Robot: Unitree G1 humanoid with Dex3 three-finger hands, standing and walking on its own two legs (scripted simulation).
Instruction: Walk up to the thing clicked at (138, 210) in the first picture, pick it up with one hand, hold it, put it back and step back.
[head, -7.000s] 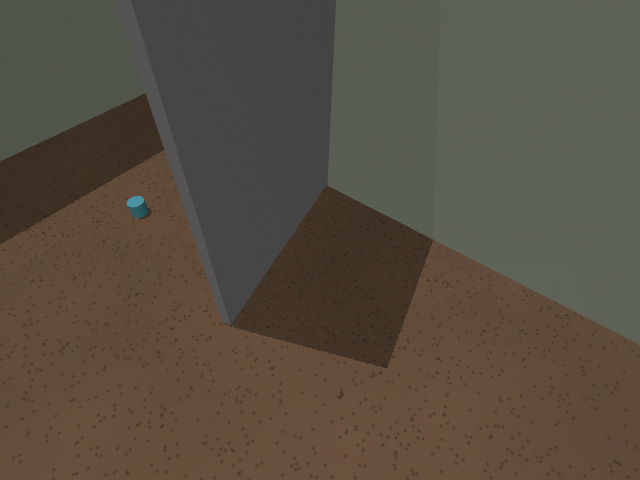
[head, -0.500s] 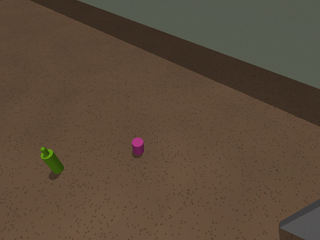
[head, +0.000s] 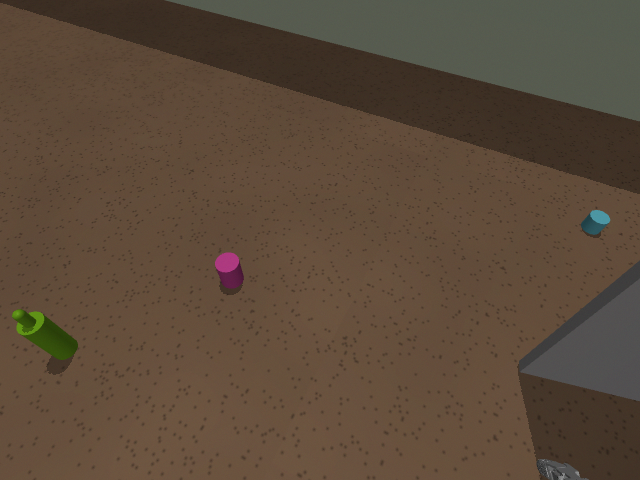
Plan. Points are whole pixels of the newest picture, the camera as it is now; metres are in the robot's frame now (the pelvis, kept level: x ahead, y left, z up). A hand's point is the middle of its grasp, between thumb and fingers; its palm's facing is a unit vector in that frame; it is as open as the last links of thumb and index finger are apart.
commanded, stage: walk up
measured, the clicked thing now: (595, 222) +1.08 -1.07 -0.73
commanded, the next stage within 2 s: stand in 1.08 s
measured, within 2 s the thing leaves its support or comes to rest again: neither
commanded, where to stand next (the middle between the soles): +0.05 +0.00 m, yaw -12 degrees
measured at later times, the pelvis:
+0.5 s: pelvis +0.00 +0.00 +0.00, yaw -9 degrees
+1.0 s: pelvis +0.00 +0.01 +0.02, yaw -12 degrees
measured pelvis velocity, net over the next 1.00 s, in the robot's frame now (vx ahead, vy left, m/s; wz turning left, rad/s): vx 0.00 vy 0.01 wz -0.21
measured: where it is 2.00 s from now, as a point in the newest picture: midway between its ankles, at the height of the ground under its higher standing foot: outside the picture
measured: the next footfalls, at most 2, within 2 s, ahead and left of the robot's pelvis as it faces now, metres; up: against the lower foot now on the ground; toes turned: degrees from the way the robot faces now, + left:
left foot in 0.30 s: +0.06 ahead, +0.13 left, +0.00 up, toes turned -8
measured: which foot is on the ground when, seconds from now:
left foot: down 0.00-0.02, up 0.04-0.28, down 0.30-1.00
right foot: down 0.00-1.00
